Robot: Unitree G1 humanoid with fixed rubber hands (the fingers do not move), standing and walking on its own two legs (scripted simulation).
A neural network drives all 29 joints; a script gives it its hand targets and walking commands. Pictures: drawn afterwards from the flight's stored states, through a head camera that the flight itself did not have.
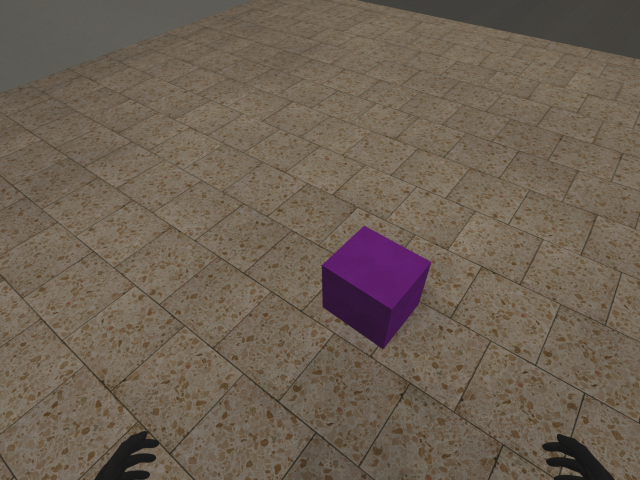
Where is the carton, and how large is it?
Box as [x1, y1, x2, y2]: [322, 226, 430, 348]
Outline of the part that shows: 363,226 322,265 323,307 383,348 417,305 430,262 369,228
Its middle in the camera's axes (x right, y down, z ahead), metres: +0.19 +0.15 +1.35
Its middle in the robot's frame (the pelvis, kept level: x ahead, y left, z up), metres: +0.87 -0.13 -0.63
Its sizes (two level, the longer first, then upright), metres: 0.269 0.236 0.246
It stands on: the floor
